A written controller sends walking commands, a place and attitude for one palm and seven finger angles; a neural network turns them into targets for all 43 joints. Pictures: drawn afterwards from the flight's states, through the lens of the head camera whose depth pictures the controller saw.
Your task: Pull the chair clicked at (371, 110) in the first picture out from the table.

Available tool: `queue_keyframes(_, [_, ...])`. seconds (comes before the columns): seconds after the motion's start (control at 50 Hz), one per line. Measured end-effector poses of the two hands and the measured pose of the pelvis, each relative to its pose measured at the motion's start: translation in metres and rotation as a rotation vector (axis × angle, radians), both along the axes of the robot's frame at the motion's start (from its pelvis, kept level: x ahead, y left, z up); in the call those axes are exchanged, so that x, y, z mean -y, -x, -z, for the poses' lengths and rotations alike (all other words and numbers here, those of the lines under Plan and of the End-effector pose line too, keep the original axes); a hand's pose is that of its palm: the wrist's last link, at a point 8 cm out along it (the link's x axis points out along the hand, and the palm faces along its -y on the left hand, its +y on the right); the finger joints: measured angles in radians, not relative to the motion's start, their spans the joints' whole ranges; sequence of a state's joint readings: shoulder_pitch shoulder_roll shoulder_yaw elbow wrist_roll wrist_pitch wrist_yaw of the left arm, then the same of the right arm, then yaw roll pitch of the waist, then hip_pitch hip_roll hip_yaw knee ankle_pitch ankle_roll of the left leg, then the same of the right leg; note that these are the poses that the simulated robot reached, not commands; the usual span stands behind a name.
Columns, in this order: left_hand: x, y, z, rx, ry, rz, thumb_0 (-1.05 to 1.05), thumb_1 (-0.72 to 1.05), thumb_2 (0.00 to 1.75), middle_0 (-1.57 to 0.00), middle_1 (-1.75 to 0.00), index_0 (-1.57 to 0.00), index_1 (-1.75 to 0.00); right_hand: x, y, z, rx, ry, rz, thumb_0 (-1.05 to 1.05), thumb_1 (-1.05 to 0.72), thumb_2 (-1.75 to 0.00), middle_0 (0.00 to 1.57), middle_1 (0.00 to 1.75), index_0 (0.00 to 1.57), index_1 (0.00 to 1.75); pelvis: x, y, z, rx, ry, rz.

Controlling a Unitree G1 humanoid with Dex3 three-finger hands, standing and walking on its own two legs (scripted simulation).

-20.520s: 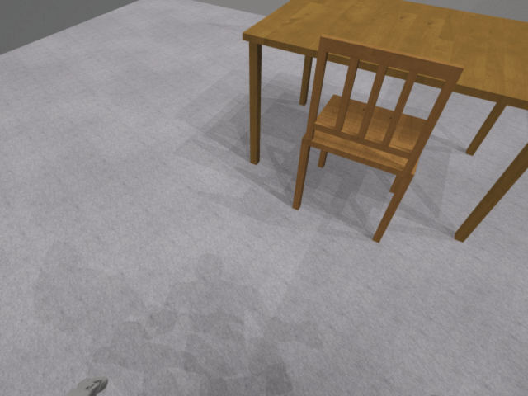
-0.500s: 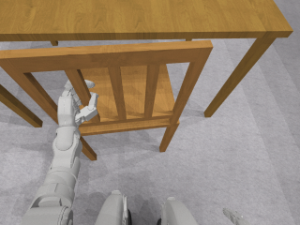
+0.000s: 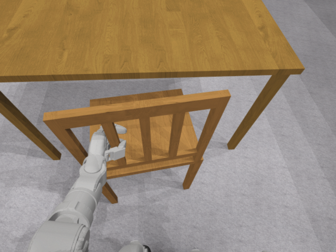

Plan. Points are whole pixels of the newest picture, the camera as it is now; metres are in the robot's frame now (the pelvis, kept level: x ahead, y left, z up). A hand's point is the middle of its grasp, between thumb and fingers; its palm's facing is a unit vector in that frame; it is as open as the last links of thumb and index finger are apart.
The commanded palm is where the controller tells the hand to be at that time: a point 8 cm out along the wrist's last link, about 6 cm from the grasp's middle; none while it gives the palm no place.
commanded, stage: step backward, pulling the chair out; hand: left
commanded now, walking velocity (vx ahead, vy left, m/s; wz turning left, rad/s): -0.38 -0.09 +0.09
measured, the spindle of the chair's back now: (146, 140) +0.42 +0.05 -0.09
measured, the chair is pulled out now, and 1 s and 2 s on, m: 0.07 0.22 0.39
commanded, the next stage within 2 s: none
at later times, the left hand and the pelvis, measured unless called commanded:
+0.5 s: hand (124, 183) +0.29 +0.11 -0.05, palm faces +0.09 -0.99 -0.15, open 5.7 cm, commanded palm +0.29 +0.16 -0.05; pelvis -0.07 -0.03 +0.01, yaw +1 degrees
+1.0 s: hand (117, 213) +0.22 +0.11 -0.05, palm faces -0.03 -0.99 -0.17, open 5.7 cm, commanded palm +0.21 +0.17 -0.05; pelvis -0.15 +0.00 +0.00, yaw +1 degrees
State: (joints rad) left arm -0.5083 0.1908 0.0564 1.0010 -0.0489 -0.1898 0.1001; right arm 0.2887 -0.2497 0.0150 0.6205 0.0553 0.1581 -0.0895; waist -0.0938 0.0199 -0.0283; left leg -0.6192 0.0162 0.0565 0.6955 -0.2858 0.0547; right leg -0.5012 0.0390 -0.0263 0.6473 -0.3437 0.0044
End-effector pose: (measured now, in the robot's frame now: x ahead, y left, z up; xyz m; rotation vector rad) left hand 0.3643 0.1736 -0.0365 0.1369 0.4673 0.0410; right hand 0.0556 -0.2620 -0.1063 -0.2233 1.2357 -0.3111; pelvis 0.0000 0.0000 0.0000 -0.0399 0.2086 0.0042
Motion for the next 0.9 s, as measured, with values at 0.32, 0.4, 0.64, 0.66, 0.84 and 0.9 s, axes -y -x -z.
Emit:
queue_keyframes(0.32, [0.007,0.058,-0.001,-0.017,-0.001,-0.014,0.09,0.66,0.73,-0.27,-1.14,-0.49,-1.44,-0.004,0.034,0.013,0.063,-0.06,-0.025,0.01,-0.91,-0.9,0.2,0.3,0.2,0.3,0.009,0.048,-0.005,0.116,-0.018,0.019])
queue_keyframes(0.4, [0.013,0.08,-0.002,-0.024,-0.003,-0.05,0.09,0.65,0.74,-0.28,-1.13,-0.49,-1.44,-0.001,0.041,0.02,0.071,-0.091,-0.043,0.01,-0.91,-0.9,0.2,0.3,0.2,0.3,0.023,0.059,-0.006,0.135,-0.009,0.005])
queue_keyframes(0.64, [0.018,0.114,-0.004,-0.052,0.001,-0.069,0.1,0.65,0.73,-0.27,-1.11,-0.49,-1.44,0.046,0.047,0.002,0.099,0.038,-0.102,0.01,-0.91,-0.9,0.2,0.3,0.2,0.3,0.024,0.082,-0.011,0.111,-0.046,-0.058])
queue_keyframes(0.66, [0.017,0.115,-0.004,-0.05,0.001,-0.059,0.1,0.65,0.73,-0.27,-1.12,-0.49,-1.44,0.047,0.047,0.002,0.099,0.054,-0.111,0.01,-0.91,-0.9,0.2,0.3,0.2,0.3,0.021,0.085,-0.01,0.105,-0.045,-0.068])
queue_keyframes(0.84, [0.008,0.129,-0.003,-0.024,-0.009,0.033,0.07,0.65,0.71,-0.25,-1.15,-0.49,-1.44,0.014,0.07,-0.006,0.138,0.053,-0.095,0.01,-0.91,-0.9,0.2,0.3,0.2,0.3,-0.001,0.129,-0.011,0.122,-0.058,-0.04])
queue_keyframes(0.9, [0.007,0.139,-0.002,-0.012,-0.015,0.05,0.06,0.65,0.71,-0.25,-1.16,-0.49,-1.44,-0.004,0.087,-0.005,0.152,0.016,-0.073,0.01,-0.91,-0.9,0.2,0.3,0.2,0.3,-0.003,0.14,-0.009,0.135,-0.059,-0.025])
